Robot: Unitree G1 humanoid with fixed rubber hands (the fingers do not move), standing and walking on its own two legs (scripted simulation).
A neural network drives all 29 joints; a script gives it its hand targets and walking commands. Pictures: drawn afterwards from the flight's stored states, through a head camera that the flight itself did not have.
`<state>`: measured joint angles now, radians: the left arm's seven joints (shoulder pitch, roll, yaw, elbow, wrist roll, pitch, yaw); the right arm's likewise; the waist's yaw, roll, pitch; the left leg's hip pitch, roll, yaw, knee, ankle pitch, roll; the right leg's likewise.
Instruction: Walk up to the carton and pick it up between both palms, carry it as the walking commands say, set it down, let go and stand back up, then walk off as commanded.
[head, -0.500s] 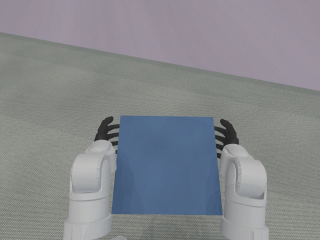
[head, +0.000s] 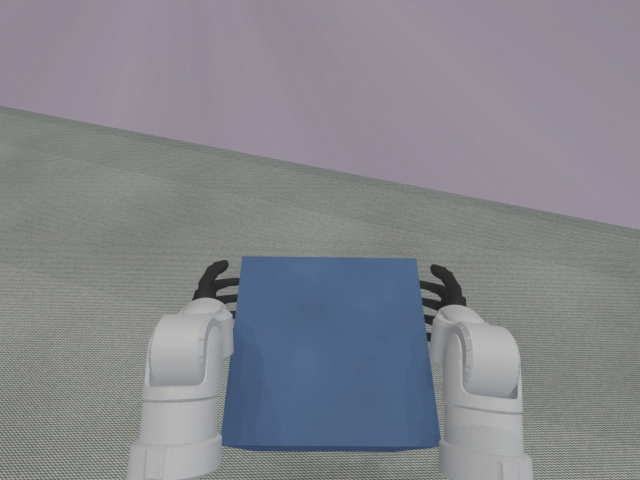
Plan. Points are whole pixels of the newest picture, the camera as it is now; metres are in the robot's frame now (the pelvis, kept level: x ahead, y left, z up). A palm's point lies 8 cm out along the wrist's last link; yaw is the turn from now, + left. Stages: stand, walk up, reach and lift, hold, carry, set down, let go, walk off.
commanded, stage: carry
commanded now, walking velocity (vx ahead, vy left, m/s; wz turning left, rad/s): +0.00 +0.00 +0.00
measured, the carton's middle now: (326, 365) +0.28 +0.00 -0.01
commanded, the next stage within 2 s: none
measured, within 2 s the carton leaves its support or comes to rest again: neither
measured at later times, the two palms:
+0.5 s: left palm (187, 317) +0.28 +0.17 +0.09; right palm (427, 320) +0.29 -0.12 +0.09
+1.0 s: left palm (162, 327) +0.27 +0.19 +0.08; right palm (402, 316) +0.29 -0.09 +0.08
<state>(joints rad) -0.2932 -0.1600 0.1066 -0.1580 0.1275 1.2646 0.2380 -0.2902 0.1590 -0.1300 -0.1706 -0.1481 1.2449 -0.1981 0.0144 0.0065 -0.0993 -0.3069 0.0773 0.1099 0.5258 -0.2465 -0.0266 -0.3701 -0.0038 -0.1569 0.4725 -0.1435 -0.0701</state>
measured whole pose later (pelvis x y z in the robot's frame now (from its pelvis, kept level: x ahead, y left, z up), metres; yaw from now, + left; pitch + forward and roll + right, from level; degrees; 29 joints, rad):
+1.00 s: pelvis -0.01 +0.03 -0.01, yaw +4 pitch +3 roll +0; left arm -0.31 -0.17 0.13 -0.17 0.12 1.25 0.26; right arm -0.32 0.17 -0.14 -0.16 -0.13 1.23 -0.23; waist 0.01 0.00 -0.08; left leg -0.38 0.00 0.07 0.59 -0.26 0.03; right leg -0.43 -0.10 -0.19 0.57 -0.19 -0.02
